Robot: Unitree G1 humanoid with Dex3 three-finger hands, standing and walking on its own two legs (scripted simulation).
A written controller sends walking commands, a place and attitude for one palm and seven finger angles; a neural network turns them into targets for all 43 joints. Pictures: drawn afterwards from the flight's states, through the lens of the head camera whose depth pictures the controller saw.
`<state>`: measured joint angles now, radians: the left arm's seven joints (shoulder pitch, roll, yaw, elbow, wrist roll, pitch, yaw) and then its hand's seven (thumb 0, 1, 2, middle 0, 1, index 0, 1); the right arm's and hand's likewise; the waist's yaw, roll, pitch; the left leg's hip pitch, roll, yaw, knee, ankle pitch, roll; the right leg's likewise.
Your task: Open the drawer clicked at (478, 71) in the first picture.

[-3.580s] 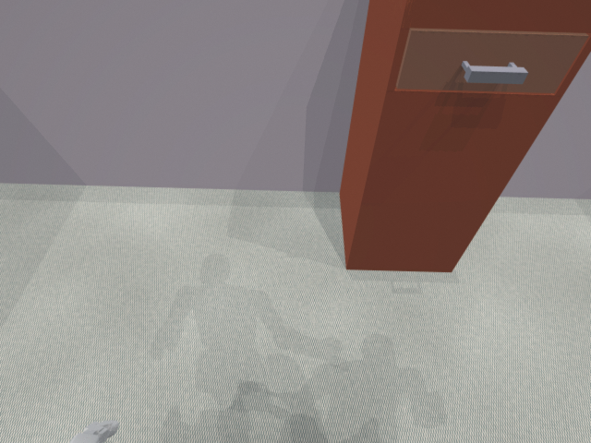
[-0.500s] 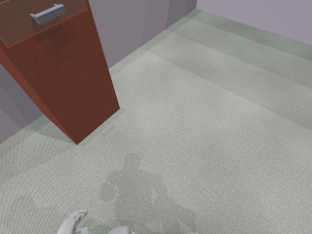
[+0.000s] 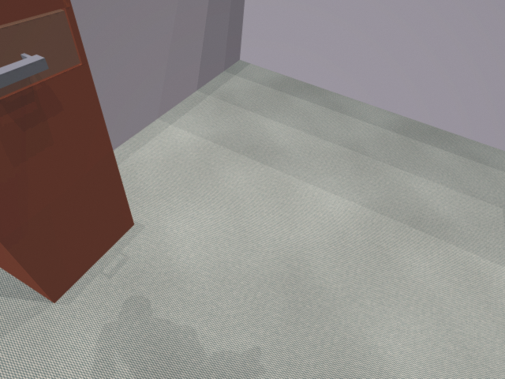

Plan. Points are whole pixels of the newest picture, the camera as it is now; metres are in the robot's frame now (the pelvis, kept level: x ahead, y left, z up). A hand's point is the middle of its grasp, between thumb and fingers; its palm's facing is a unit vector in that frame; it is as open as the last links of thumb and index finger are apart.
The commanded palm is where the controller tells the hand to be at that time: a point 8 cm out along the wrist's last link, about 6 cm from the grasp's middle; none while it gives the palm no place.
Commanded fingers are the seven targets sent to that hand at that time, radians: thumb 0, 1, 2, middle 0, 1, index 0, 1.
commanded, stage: walk to a spot facing it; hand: left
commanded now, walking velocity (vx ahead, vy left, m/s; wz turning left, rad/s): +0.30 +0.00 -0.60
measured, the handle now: (10, 68) +0.65 +0.62 +0.10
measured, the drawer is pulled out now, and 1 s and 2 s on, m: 0.00 0.00 0.00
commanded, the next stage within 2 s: turn to face it in 1.40 s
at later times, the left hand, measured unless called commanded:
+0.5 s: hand (223, 280) +0.37 +0.08 -0.20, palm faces -0.32 -0.94 -0.15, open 7.4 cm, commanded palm none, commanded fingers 0.00 0.90 0.90 -0.20 -0.30 -0.20 -0.30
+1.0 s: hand (222, 244) +0.46 +0.10 -0.19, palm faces -0.34 -0.92 -0.20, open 7.4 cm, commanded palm none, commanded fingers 0.00 0.90 0.90 -0.20 -0.30 -0.20 -0.30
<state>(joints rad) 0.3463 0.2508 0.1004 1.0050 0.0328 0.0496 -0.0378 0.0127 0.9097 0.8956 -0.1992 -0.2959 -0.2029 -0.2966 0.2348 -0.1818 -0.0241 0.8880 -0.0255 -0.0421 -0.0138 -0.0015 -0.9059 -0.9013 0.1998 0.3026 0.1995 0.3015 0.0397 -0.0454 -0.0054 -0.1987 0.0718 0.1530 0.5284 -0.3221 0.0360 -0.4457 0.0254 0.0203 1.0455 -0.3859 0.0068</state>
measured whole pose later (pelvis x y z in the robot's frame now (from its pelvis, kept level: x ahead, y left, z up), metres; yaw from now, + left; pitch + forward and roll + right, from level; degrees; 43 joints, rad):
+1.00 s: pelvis +0.43 -0.09 -0.02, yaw -29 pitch +1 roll -1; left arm 0.42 0.17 0.06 1.06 0.01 -0.06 0.01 0.01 0.91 0.90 -0.20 -0.30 -0.20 -0.30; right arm 0.06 -0.16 -0.03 0.92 -0.03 -0.05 0.01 0.00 -0.91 -0.90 0.20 0.30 0.20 0.30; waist 0.08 -0.01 0.05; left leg -0.43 0.07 0.12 0.59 -0.17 -0.01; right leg -0.07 0.06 0.04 0.55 -0.47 -0.05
